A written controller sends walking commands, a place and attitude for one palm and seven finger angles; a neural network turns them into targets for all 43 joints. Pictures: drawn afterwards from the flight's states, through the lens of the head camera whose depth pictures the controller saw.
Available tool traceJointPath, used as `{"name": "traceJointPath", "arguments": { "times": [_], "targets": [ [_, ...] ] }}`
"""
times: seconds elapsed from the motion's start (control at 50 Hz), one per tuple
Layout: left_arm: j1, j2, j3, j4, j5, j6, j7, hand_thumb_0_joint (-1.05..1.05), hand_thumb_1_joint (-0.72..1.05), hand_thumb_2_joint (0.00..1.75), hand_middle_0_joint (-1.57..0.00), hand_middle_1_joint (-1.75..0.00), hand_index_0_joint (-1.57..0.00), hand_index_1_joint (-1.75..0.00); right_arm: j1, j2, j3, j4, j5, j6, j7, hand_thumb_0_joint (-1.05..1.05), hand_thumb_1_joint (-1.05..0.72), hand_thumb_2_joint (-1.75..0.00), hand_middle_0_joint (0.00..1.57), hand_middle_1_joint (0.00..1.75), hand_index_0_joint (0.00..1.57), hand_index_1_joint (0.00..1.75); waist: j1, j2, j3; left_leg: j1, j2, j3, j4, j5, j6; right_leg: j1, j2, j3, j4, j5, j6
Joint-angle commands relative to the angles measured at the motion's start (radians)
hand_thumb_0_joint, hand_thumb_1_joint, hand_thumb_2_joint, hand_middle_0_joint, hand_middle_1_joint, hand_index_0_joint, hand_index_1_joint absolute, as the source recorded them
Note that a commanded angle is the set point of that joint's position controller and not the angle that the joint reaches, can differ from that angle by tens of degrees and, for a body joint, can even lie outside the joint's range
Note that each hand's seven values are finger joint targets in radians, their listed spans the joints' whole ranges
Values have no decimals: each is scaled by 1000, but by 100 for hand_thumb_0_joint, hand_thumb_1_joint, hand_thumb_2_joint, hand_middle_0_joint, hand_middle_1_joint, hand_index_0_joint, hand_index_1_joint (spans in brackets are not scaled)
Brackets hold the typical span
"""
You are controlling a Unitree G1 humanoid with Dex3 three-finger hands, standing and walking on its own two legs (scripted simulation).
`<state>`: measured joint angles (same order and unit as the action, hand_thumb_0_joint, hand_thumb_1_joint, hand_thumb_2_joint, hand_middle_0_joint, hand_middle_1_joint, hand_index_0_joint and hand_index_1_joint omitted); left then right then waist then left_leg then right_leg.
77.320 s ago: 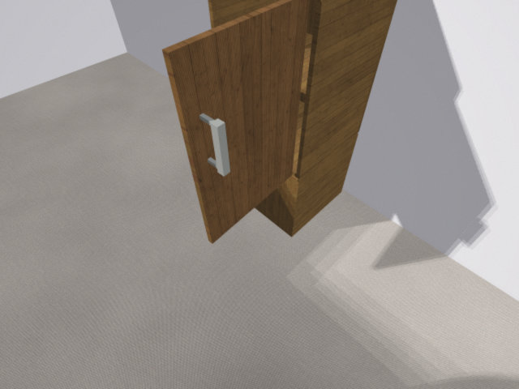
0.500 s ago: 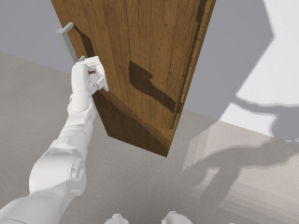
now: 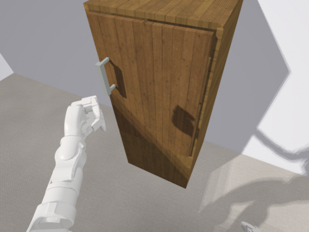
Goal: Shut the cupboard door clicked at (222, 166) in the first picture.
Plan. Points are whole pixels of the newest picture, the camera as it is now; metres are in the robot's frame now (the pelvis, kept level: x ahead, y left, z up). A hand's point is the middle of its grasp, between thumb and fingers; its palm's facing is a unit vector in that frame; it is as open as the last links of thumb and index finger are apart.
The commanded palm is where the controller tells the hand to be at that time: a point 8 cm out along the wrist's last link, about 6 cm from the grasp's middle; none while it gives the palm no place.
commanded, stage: draw the hand back to the body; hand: left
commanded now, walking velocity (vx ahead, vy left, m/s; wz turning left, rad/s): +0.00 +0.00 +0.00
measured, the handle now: (106, 77) +0.64 +0.20 +0.06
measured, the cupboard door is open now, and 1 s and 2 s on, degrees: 0 0 0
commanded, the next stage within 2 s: step back with the hand held close in 1.10 s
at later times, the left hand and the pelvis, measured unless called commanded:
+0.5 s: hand (37, 153) +0.25 +0.24 +0.16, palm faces +0.33 -0.89 -0.31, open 4.4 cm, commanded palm +0.20 +0.29 +0.18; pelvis +0.01 +0.02 +0.03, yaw +1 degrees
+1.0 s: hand (1, 172) +0.20 +0.28 +0.17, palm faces +0.49 -0.78 -0.39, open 7.3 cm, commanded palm +0.15 +0.31 +0.20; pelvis +0.02 +0.01 +0.03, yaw +1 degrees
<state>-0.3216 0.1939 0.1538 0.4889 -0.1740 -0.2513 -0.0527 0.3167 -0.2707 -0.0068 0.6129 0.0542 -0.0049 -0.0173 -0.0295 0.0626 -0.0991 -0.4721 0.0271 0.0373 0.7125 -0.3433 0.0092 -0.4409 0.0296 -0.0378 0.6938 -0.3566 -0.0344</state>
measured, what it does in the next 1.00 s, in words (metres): stands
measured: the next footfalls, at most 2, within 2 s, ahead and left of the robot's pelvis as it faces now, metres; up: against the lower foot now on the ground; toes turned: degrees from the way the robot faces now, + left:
none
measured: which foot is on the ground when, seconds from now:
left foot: down 0.00-1.00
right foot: down 0.00-1.00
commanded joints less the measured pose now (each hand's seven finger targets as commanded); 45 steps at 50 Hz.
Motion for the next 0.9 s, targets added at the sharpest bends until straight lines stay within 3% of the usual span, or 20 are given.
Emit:
{"name": "traceJointPath", "arguments": {
  "times": [0.0,0.02,0.14,0.24,0.3,0.42,0.52,0.66,0.7,0.76,0.8,0.88],
  "targets": [
    [-252,188,60,-276,-37,32,-18,0,90,90,-116,-135,-116,-135,-120,-99,-16,-164,11,-64,-26,0,-90,-90,20,30,20,30,26,-87,-166,147,-36,-13,-136,102,33,111,-11,27,-156,178,25],
    [-241,219,-17,-398,55,17,31,0,90,90,-113,-132,-113,-132,-156,-71,-19,-178,10,-40,-39,0,-90,-90,20,30,20,30,15,-93,-158,195,-39,-8,-178,104,31,137,-34,70,-212,150,28],
    [-27,259,54,-553,77,81,110,0,90,90,-97,-114,-97,-114,-223,-62,2,-192,2,-19,-70,0,-90,-90,20,30,20,30,36,-97,-88,281,-24,-19,-259,149,33,224,-32,42,-274,179,23],
    [79,230,30,-682,94,109,125,0,90,90,-83,-99,-83,-99,-245,-54,18,-188,-7,-33,-71,0,-90,-90,20,30,20,30,38,46,-23,360,-17,-33,-324,186,19,249,-24,22,-316,203,11],
    [160,219,23,-756,95,118,130,0,90,90,-75,-90,-75,-90,-249,-57,22,-187,-15,-48,-68,0,-90,-90,20,30,20,30,42,24,-11,388,-14,-44,-351,208,18,276,-21,14,-335,219,11],
    [349,279,122,-883,100,126,143,0,90,90,-58,-72,-58,-72,-262,-59,19,-183,-29,-60,-64,0,-90,-90,20,30,20,30,66,-44,-28,407,-13,-42,-361,296,17,334,-20,4,-343,293,14],
    [480,320,210,-977,100,125,152,0,90,90,-45,-57,-45,-57,-269,-50,15,-174,-34,-71,-60,0,-90,-90,20,30,20,30,81,9,-19,404,-14,-40,-360,322,10,355,-26,1,-344,306,13],
    [697,355,313,-1050,91,127,156,0,90,90,-25,-36,-25,-36,-268,-53,-1,-167,-37,-92,-55,0,-90,-90,20,30,20,30,97,-7,30,378,-7,-36,-344,371,12,353,-28,2,-353,345,18],
    [730,365,336,-1083,90,121,160,0,90,90,-20,-30,-20,-30,-264,-48,-3,-168,-34,-95,-55,0,-90,-90,20,30,20,30,97,9,25,379,-8,-30,-342,360,11,352,-32,1,-344,334,19],
    [693,301,265,-1043,98,131,158,0,90,90,-20,-30,-20,-30,-254,-60,-7,-154,-37,-106,-58,0,-90,-90,20,30,20,30,75,-18,75,382,-7,-30,-344,335,17,304,-31,3,-362,309,24],
    [655,306,265,-1018,101,135,165,0,90,90,-20,-30,-20,-30,-247,-65,-7,-150,-38,-107,-64,0,-90,-90,20,30,20,30,71,-35,94,374,-8,-35,-352,292,19,287,-33,0,-360,266,26],
    [635,342,291,-1034,103,127,173,0,90,90,-20,-30,-20,-30,-252,-65,-13,-151,-39,-114,-75,0,-90,-90,20,30,20,30,83,-65,36,397,-16,-27,-344,283,31,309,-40,11,-362,262,28]
  ]
}}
